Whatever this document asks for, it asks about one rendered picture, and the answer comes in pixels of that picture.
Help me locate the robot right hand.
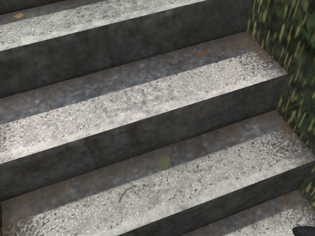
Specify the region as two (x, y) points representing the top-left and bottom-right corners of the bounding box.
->
(292, 226), (315, 236)

